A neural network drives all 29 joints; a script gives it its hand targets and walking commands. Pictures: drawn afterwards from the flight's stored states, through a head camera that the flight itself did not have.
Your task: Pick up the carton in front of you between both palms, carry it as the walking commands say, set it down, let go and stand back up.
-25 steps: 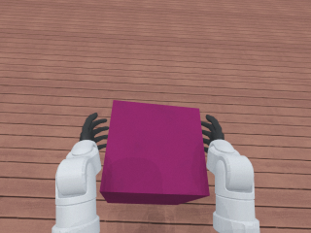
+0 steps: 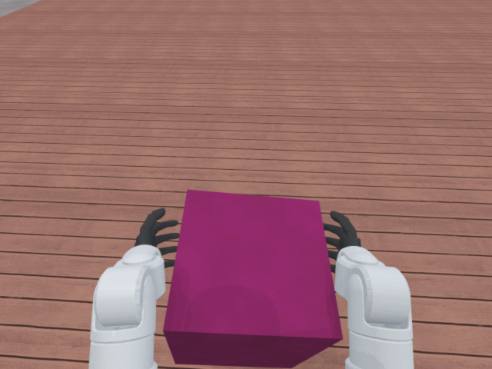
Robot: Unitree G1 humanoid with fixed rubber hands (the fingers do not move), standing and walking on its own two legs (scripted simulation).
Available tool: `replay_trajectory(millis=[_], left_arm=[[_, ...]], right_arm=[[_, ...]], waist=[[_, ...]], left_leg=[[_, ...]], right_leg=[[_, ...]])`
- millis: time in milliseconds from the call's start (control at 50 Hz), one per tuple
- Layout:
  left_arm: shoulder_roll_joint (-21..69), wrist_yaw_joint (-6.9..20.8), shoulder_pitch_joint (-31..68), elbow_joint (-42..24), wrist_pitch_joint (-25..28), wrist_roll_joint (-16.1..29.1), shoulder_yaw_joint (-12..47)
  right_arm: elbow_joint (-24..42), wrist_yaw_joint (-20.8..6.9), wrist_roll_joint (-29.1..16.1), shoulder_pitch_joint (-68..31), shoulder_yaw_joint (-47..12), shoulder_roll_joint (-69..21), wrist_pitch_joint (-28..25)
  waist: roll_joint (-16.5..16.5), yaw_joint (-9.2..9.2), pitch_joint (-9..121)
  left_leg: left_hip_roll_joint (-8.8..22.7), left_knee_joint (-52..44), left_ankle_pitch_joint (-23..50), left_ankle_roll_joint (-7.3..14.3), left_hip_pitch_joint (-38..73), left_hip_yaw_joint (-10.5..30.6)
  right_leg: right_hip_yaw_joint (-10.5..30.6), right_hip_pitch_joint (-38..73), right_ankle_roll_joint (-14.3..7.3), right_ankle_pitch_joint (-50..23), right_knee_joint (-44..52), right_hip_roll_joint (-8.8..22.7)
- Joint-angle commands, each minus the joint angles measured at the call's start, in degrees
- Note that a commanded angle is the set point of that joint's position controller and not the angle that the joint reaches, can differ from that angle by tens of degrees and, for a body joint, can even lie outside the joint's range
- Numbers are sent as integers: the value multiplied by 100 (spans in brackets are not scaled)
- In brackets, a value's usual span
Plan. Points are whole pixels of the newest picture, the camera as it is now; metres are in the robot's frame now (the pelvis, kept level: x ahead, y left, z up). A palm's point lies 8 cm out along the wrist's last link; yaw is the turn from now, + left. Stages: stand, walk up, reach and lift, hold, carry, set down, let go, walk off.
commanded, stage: carry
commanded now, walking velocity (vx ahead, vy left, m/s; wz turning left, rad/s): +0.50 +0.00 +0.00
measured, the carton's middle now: (243, 286) +0.26 +0.00 +0.00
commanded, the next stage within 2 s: none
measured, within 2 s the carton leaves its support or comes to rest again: neither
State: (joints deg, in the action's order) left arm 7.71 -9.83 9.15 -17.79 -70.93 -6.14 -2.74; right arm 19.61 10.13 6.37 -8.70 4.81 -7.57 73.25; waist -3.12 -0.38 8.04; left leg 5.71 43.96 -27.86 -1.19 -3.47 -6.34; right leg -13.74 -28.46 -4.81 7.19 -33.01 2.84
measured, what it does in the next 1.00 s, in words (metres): walks ahead: left foot, then right foot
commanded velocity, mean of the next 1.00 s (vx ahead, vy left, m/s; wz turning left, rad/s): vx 0.50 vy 0.00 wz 0.00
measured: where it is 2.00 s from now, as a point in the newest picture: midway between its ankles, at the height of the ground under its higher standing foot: (236, 201)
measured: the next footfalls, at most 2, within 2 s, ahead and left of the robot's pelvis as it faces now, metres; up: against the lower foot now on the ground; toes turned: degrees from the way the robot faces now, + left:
left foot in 0.48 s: +0.45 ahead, +0.13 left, +0.00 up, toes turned +10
right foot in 0.98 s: +0.79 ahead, -0.09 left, +0.00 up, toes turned -13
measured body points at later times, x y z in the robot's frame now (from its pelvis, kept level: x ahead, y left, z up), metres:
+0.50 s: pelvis +0.31 +0.03 +0.01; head +0.28 +0.04 +0.45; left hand +0.58 +0.17 +0.10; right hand +0.58 -0.12 +0.12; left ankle +0.42 +0.12 -0.72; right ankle +0.12 -0.08 -0.71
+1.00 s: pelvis +0.63 +0.01 +0.00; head +0.62 +0.01 +0.45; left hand +0.91 +0.15 +0.09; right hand +0.91 -0.14 +0.10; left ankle +0.42 +0.12 -0.71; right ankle +0.75 -0.08 -0.72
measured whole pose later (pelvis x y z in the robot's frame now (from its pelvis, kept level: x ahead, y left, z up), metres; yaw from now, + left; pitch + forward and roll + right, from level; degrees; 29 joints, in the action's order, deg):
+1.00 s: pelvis +0.63 +0.01 +0.00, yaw +0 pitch +3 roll -1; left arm 7.8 -12.5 9.6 -21.6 -73.8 -6.3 -1.0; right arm 21.8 10.2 7.0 -10.8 3.8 -7.9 70.4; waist -1.8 -0.1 5.7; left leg 5.6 28.2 -27.7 -2.0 2.9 -11.2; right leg -14.2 -28.0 -3.8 2.8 -28.5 2.4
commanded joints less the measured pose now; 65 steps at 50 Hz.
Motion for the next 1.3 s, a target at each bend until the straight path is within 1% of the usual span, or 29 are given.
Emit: replay_trajectory(millis=[0,20,60,160,280,360,400,420,440,460,480,500,520,540,580,640,720,840,900,920,940,960,980,1000,1040,1060,1120,1220,1280], left_arm=[[6146,1492,2246,-523,230,2338,3637],[6276,1509,2369,-671,324,2386,3671],[6360,1532,2410,-879,432,2458,3755],[6001,1584,2289,-1079,459,2500,3775],[5432,1443,2423,-1517,263,2458,3769],[5011,1295,2339,-1367,22,2333,3627],[4900,1241,2429,-1268,-85,2269,3592],[4839,1218,2526,-1227,-129,2274,3576],[4888,1211,2617,-1297,-176,2317,3627],[4974,1231,2761,-1367,-202,2416,3751],[5150,1258,2866,-1368,-164,2468,3834],[5348,1299,2930,-1294,-118,2471,3817],[5570,1327,2950,-1199,-63,2459,3852],[5751,1346,2937,-1163,-3,2454,3887],[5976,1330,2857,-1115,127,2409,3884],[6109,1239,2756,-1260,257,2314,3893],[5888,1150,2634,-1408,218,2243,3830],[5433,1219,2470,-1156,-53,2272,3739],[5435,1308,2526,-1000,-72,2358,3701],[5484,1334,2582,-981,-50,2354,3668],[5464,1356,2561,-926,-17,2329,3638],[5549,1383,2587,-827,34,2373,3622],[5776,1415,2492,-745,83,2360,3609],[6038,1435,2454,-783,171,2346,3636],[6379,1463,2817,-979,325,2456,3704],[6472,1472,2943,-1095,394,2521,3710],[6439,1509,2691,-1051,470,2507,3664],[6116,1545,2366,-1052,465,2446,3710],[5824,1494,2381,-1304,402,2423,3738]], right_arm=[[518,-1556,-2356,-2610,-4062,-5907,-345],[463,-1573,-2364,-2512,-4086,-6110,-432],[485,-1546,-2307,-2282,-4119,-6238,-573],[238,-1444,-2061,-1636,-3980,-6157,-638],[547,-1431,-2202,-1758,-3937,-5751,-405],[545,-1404,-2284,-1853,-3825,-5267,-152],[295,-1403,-2281,-1711,-3690,-5068,-66],[255,-1409,-2292,-1753,-3620,-5015,-45],[208,-1412,-2282,-1783,-3531,-4846,-39],[139,-1434,-2296,-1803,-3497,-5015,-56],[189,-1483,-2359,-1940,-3612,-5342,-81],[274,-1503,-2314,-1930,-3603,-5533,-139],[338,-1528,-2351,-2127,-3639,-5737,-180],[323,-1558,-2370,-2246,-3665,-5920,-224],[339,-1624,-2425,-2223,-3724,-6096,-291],[449,-1679,-2488,-2141,-3741,-6075,-339],[634,-1650,-2495,-2079,-3741,-5744,-283],[306,-1558,-2218,-1676,-3570,-5296,-106],[259,-1560,-2174,-1834,-3606,-5356,-87],[223,-1570,-2197,-1879,-3630,-5402,-89],[269,-1586,-2245,-2005,-3669,-5485,-92],[301,-1612,-2272,-2004,-3764,-5634,-103],[299,-1628,-2353,-2122,-3886,-5835,-158],[319,-1652,-2436,-2217,-3976,-6055,-238],[188,-1671,-2356,-2215,-3970,-6395,-394],[223,-1658,-2346,-2199,-3999,-6508,-471],[255,-1558,-2240,-1954,-4021,-6544,-612],[245,-1473,-2087,-1598,-3966,-6334,-664],[504,-1469,-2208,-1753,-4026,-6105,-572]], waist=[[794,-54,1568],[693,-31,1518],[924,-38,1442],[1092,-38,943],[1028,-67,354],[1140,-95,248],[829,38,672],[543,150,1086],[-955,198,1631],[-1755,143,1624],[-1094,212,1513],[-619,199,1490],[-256,155,1479],[-150,139,1463],[-279,118,1366],[-416,127,1134],[-400,132,683],[-549,187,242],[-524,29,640],[-243,-86,1139],[876,-172,1830],[2140,-58,1959],[1656,-102,1872],[1113,-91,1802],[625,-61,1614],[708,-41,1528],[1103,-66,1292],[1148,-43,761],[1168,-74,533]], left_leg=[[46,2583,680,286,-3300,697],[186,2214,979,257,-3089,665],[135,1728,1242,225,-2967,405],[171,259,1997,76,-3297,37],[-22,-1124,2572,109,-3147,-366],[-131,-1645,2497,181,-2660,-573],[-455,-2027,1998,315,-1258,-892],[-158,-1984,1581,445,70,-527],[1372,-2380,1253,907,1303,1854],[1909,-2976,2049,1405,2095,3451],[1858,-2810,3005,1474,2112,2881],[1728,-2664,3671,1275,1729,2451],[1597,-2689,3641,1067,1395,1964],[1470,-2863,3197,915,1073,1598],[1294,-3169,2646,710,648,1093],[1208,-3485,2453,843,703,728],[960,-3487,3128,877,912,194],[767,-3101,4430,717,1161,-265],[549,-1597,5864,392,813,-741],[341,-525,5233,207,87,-779],[-42,1215,3397,17,-1372,-681],[-685,2490,229,-5,-2986,-217],[-434,3188,92,151,-3525,399],[-172,3217,227,237,-3521,585],[134,2352,790,292,-3217,706],[191,1930,934,259,-3023,594],[115,1004,1281,203,-3018,216],[-19,-725,2169,95,-3021,-280],[-170,-1296,2535,122,-2818,-517]], right_leg=[[2695,3498,-256,-785,1744,1780],[2328,3156,-126,-305,1970,1667],[1863,2891,-91,123,2189,1540],[1335,2953,-241,362,2680,1395],[830,3114,-206,-539,2513,1218],[628,3245,-132,-1091,2072,1204],[237,2942,92,-1886,695,912],[75,2141,284,-1612,-444,764],[8,656,605,-93,-2225,212],[515,-905,682,2050,-3273,-423],[1027,-1313,476,2052,-3830,-91],[1135,-1352,434,1980,-3972,125],[1244,-1198,410,1658,-3735,335],[1326,-981,411,1268,-3347,498],[1108,-712,429,896,-2752,452],[905,-891,507,401,-2078,442],[591,-1055,594,-223,-884,358],[77,-548,437,-681,357,59],[-402,1193,303,-523,939,-411],[-110,2547,226,-291,876,-200],[2018,4018,-219,70,995,1246],[4109,4803,-882,-423,1649,2225],[3870,4770,-995,-1016,1719,2173],[3170,4390,-702,-1734,1521,1931],[2365,3612,-402,-1276,1732,1789],[1983,3303,-245,-864,1928,1662],[1614,3135,-303,-388,2321,1582],[832,3216,-227,-959,2401,1212],[631,3291,-136,-1331,2281,1143]])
